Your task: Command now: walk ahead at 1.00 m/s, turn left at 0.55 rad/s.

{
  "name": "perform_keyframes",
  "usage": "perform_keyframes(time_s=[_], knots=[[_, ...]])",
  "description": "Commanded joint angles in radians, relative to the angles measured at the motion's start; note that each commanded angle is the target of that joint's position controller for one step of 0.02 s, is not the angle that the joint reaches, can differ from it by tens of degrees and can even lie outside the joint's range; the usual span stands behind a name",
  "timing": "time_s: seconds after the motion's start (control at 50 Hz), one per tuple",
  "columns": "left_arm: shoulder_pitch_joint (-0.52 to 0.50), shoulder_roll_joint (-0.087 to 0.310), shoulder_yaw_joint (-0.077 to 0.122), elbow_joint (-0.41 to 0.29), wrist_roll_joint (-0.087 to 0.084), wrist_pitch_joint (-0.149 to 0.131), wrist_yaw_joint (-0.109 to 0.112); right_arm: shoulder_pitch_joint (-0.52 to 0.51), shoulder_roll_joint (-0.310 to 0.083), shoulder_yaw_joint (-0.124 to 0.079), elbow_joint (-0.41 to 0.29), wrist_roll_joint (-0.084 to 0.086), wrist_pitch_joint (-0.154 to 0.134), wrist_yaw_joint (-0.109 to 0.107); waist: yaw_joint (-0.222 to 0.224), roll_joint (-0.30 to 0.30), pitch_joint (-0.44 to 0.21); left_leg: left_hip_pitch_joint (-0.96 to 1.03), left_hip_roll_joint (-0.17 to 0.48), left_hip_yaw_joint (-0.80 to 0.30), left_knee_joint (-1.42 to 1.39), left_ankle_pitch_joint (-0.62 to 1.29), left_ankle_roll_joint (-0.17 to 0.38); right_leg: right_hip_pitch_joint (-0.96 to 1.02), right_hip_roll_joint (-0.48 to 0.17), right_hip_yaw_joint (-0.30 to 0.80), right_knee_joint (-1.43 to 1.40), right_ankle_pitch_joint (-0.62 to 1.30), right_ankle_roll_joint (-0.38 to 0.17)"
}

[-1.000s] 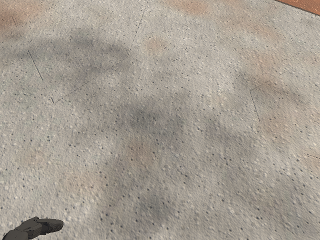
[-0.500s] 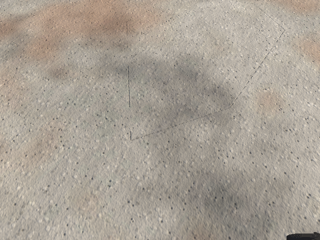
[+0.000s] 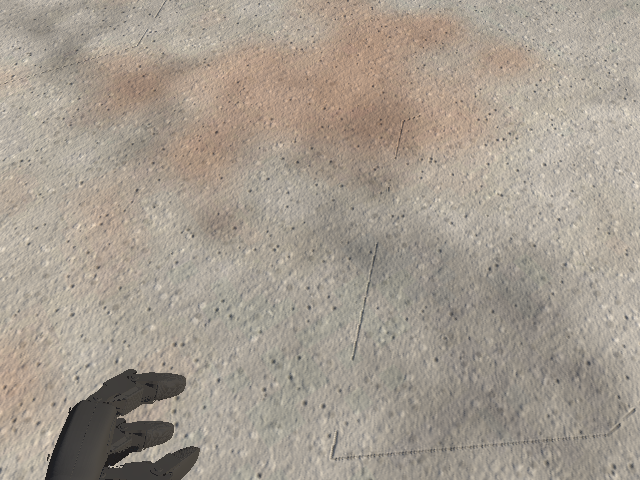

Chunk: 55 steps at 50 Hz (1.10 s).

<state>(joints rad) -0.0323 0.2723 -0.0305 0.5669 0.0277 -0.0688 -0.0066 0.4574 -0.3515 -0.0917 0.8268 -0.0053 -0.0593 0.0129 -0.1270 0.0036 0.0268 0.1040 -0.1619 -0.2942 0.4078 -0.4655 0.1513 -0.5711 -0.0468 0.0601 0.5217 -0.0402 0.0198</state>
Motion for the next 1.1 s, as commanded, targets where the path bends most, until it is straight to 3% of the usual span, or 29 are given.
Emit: perform_keyframes(time_s=[0.02, 0.04, 0.06, 0.08, 0.1, 0.14, 0.2, 0.28, 0.34, 0.38, 0.4, 0.42, 0.44, 0.46, 0.5, 0.58, 0.68, 0.72, 0.74, 0.78, 0.8, 0.82, 0.84, 0.86, 0.88, 0.92, 0.96, 1.02, 1.1], knots=[[0.576, 0.24, 0.111, 0.101, 0.016, -0.015, 0.047, -0.122, -0.112, -0.017, -0.072, -0.024, -0.032, -0.008, 0.356, -0.027, -0.309, -0.348, 0.129, 0.022, 0.64, 0.834, -0.007, 0.778, -0.063, 0.032, 0.046, -0.306, -0.062], [0.578, 0.342, 0.131, 0.12, 0.059, -0.019, 0.043, 0.017, 0.067, 0.029, -0.112, 0.009, -0.038, -0.003, 0.219, -0.372, -0.379, -0.676, -0.024, 0.105, 0.966, -0.001, -0.056, 0.978, -0.337, 0.625, -0.129, -0.574, -0.181], [0.494, 0.29, 0.135, 0.12, 0.03, -0.01, 0.022, 0.027, 0.012, 0.043, -0.103, -0.005, -0.037, -0.004, 0.196, -0.344, -0.341, -0.845, 0.014, 0.115, 1.039, 0.018, -0.035, 0.93, -0.355, 0.961, -0.276, -0.746, -0.266], [0.393, 0.19, 0.121, 0.107, 0.016, -0.01, 0.01, -0.108, -0.038, 0.035, -0.107, -0.024, -0.028, -0.002, 0.196, -0.153, -0.169, -0.882, 0.086, 0.132, 1.018, 0.12, -0.035, 0.783, -0.296, 0.783, -0.278, -0.72, -0.273], [0.375, 0.152, 0.115, 0.126, 0.007, -0.01, 0.002, -0.198, -0.052, 0.038, -0.13, -0.038, -0.029, 0.008, 0.193, -0.04, -0.099, -0.848, 0.117, 0.146, 0.95, 0.168, -0.046, 0.657, -0.242, 0.621, -0.266, -0.568, -0.26], [0.424, 0.108, 0.097, 0.19, 0.002, -0.014, -0.003, -0.286, -0.032, 0.048, -0.185, -0.065, -0.021, 0.023, 0.155, -0.055, -0.032, -0.802, 0.167, 0.18, 0.822, 0.147, -0.071, 0.514, -0.143, 0.452, -0.273, -0.36, -0.231], [0.484, 0.12, 0.101, 0.236, -0.017, -0.025, 0.0, -0.351, 0.001, 0.077, -0.242, -0.078, -0.011, 0.032, 0.127, -0.091, 0.013, -0.827, 0.21, 0.217, 0.655, 0.103, -0.125, 0.445, -0.115, 0.403, -0.327, -0.218, -0.267], [0.421, 0.19, 0.132, 0.211, -0.019, -0.024, -0.003, -0.489, 0.015, 0.109, -0.3, -0.036, -0.022, 0.056, 0.125, -0.086, 0.04, -0.466, 0.174, 0.298, 0.273, 0.366, -0.165, 0.156, -0.05, 0.275, -0.441, -0.112, -0.236], [0.469, 0.203, 0.139, 0.225, -0.037, -0.026, -0.018, -0.476, -0.03, 0.091, -0.287, -0.029, -0.021, 0.033, 0.127, -0.066, 0.016, -0.338, 0.161, 0.296, 0.186, 0.433, -0.155, 0.232, -0.084, 0.279, -0.376, 0.07, -0.204], [0.501, 0.219, 0.142, 0.241, -0.038, -0.022, -0.018, -0.334, -0.069, 0.065, -0.237, -0.044, -0.026, 0.006, 0.063, -0.013, -0.09, -0.154, 0.12, 0.314, 0.117, 0.34, -0.131, 0.3, -0.028, 0.221, -0.087, 0.338, -0.166], [0.485, 0.22, 0.144, 0.234, -0.043, -0.025, -0.02, -0.189, -0.101, 0.046, -0.206, -0.056, -0.032, -0.014, -0.011, 0.005, -0.178, 0.052, 0.185, 0.267, 0.132, 0.281, -0.11, 0.19, 0.02, 0.188, 0.159, 0.297, -0.143], [0.463, 0.133, 0.122, 0.202, -0.042, -0.035, -0.015, 0.014, -0.18, 0.017, -0.194, -0.074, -0.034, -0.037, -0.087, 0.121, -0.322, 0.254, 0.452, -0.015, 0.075, -0.09, -0.072, 0.048, 0.073, 0.121, 0.49, -0.053, -0.132], [0.548, 0.041, 0.096, 0.16, -0.07, -0.024, -0.009, -0.005, -0.236, 0.005, -0.194, -0.082, -0.019, -0.042, -0.003, 0.296, -0.404, 0.323, 0.666, -0.484, -0.126, -0.394, 0.011, -0.167, 0.124, 0.04, 0.757, -0.457, -0.119], [0.474, 0.094, 0.099, 0.167, -0.039, -0.004, -0.002, -0.094, -0.158, 0.009, -0.197, -0.059, -0.012, -0.045, 0.019, 0.199, -0.252, 0.191, 0.622, -0.51, -0.169, -0.441, 0.034, -0.277, 0.051, 0.02, 0.837, -0.349, -0.131], [0.356, 0.102, 0.106, 0.165, -0.012, 0.016, -0.021, -0.159, -0.036, 0.035, -0.177, -0.047, -0.026, -0.031, 0.049, 0.056, -0.058, -0.016, 0.518, -0.167, -0.168, -0.07, 0.006, -0.262, -0.016, 0.011, 0.779, -0.253, -0.121], [0.25, 0.037, 0.093, 0.109, 0.004, 0.066, -0.054, -0.117, 0.012, 0.043, -0.096, -0.015, -0.059, -0.019, 0.112, 0.095, 0.042, -0.128, 0.454, 0.147, -0.232, 0.32, -0.042, -0.28, -0.072, -0.001, 0.723, -0.224, -0.097], [0.079, 0.035, 0.063, 0.002, 0.001, 0.066, -0.093, -0.167, -0.026, 0.035, -0.064, -0.017, -0.077, -0.019, 0.163, 0.067, 0.088, -0.233, 0.383, 0.474, -0.304, 0.625, -0.088, -0.155, -0.063, -0.101, 0.427, 0.028, -0.118], [0.031, 0.038, 0.057, 0.002, 0.012, 0.058, -0.1, -0.143, -0.05, 0.03, -0.045, -0.009, -0.076, -0.024, 0.153, 0.011, 0.118, -0.241, 0.344, 0.556, -0.245, 0.985, -0.109, 0.004, 0.026, -0.226, 0.244, 0.094, -0.141], [0.076, 0.052, 0.061, 0.023, 0.015, 0.052, -0.098, -0.118, -0.084, 0.022, -0.045, -0.005, -0.072, -0.03, 0.166, 0.018, 0.073, -0.202, 0.337, 0.56, -0.144, 1.197, -0.117, 0.098, 0.09, -0.27, 0.208, 0.096, -0.148], [0.334, 0.108, 0.088, 0.093, 0.022, 0.041, -0.084, -0.132, -0.16, 0.004, -0.062, 0.006, -0.05, -0.041, 0.297, 0.048, -0.091, -0.222, 0.38, 0.537, 0.244, 1.396, -0.125, 0.419, 0.165, -0.244, 0.161, 0.081, -0.185], [0.53, 0.154, 0.114, 0.158, 0.025, 0.038, -0.061, -0.156, -0.161, 0.003, -0.076, 0.008, -0.043, -0.037, 0.373, 0.037, -0.195, -0.314, 0.377, 0.52, 0.529, 1.237, -0.143, 0.657, 0.169, -0.177, 0.125, 0.137, -0.222], [0.485, 0.27, 0.158, 0.128, -0.094, 0.049, -0.037, -0.138, -0.111, 0.01, -0.1, 0.024, -0.05, -0.035, 0.324, -0.083, -0.158, -0.561, 0.21, 0.468, 0.852, 0.227, -0.219, 0.853, 0.025, 0.021, 0.064, 0.312, -0.257], [0.384, 0.39, 0.161, 0.056, -0.056, 0.046, -0.022, -0.035, -0.031, 0.044, -0.151, -0.026, -0.068, -0.029, 0.188, -0.291, -0.316, -0.776, 0.105, 0.341, 1.242, -0.21, -0.251, 1.024, -0.182, 0.419, 0.135, 0.851, -0.408], [0.393, 0.386, 0.175, 0.003, -0.017, 0.047, -0.024, -0.042, -0.118, 0.038, -0.209, 0.005, -0.088, -0.026, 0.238, -0.16, -0.579, -0.873, 0.108, 0.137, 1.336, -0.176, -0.253, 1.156, -0.302, 0.66, -0.003, 0.606, -0.552], [0.331, 0.348, 0.176, -0.016, -0.021, 0.04, -0.025, -0.151, -0.142, 0.036, -0.244, 0.031, -0.096, -0.029, 0.231, -0.004, -0.491, -0.914, 0.138, 0.119, 1.221, -0.065, -0.226, 1.02, -0.261, 0.697, -0.13, 0.243, -0.51], [0.187, 0.246, 0.147, -0.042, -0.051, 0.018, -0.025, -0.18, -0.128, 0.029, -0.224, 0.012, -0.066, -0.052, 0.115, 0.142, -0.197, -0.862, 0.2, 0.134, 1.06, 0.007, -0.234, 0.615, -0.164, 0.569, -0.193, 0.209, -0.417], [0.124, 0.192, 0.13, -0.039, -0.03, 0.013, -0.016, -0.094, -0.139, 0.015, -0.18, 0.009, -0.02, -0.059, 0.049, 0.117, -0.115, -0.707, 0.265, 0.173, 0.95, 0.037, -0.247, 0.332, -0.141, 0.362, -0.184, 0.455, -0.374], [0.17, 0.141, 0.109, 0.035, -0.03, 0.006, 0.007, -0.149, -0.026, 0.04, -0.195, -0.009, -0.019, -0.064, 0.075, 0.03, -0.118, -0.618, 0.249, 0.267, 0.7, 0.181, -0.246, 0.189, -0.032, 0.137, -0.159, 0.689, -0.305], [0.18, 0.088, 0.089, 0.09, -0.014, 0.023, 0.025, -0.21, 0.021, 0.054, -0.171, 0.013, -0.027, -0.031, 0.139, -0.044, -0.161, -0.546, 0.231, 0.272, 0.389, 0.587, -0.211, 0.291, -0.013, -0.01, -0.168, 0.508, -0.21]])
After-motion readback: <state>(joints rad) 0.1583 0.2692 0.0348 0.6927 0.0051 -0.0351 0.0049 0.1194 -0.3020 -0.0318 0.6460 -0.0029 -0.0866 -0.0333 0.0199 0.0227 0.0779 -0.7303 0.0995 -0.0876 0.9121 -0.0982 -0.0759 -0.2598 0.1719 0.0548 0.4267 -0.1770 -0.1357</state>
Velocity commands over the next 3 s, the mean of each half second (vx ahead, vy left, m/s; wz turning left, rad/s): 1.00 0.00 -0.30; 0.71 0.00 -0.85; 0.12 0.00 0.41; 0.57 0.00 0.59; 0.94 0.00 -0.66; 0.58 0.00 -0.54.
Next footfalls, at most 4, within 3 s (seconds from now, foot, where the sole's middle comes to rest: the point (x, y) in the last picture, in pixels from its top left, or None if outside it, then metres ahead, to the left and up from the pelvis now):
0.02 right None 0.21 -0.15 -0.75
0.42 left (265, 447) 0.53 0.08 -0.75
0.82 right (392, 287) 0.89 -0.26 -0.75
1.30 left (362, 207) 1.15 -0.23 -0.75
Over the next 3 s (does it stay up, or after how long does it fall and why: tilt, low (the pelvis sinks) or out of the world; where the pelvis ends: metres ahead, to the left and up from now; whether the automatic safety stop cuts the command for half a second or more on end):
stays up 1.87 -0.57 -0.01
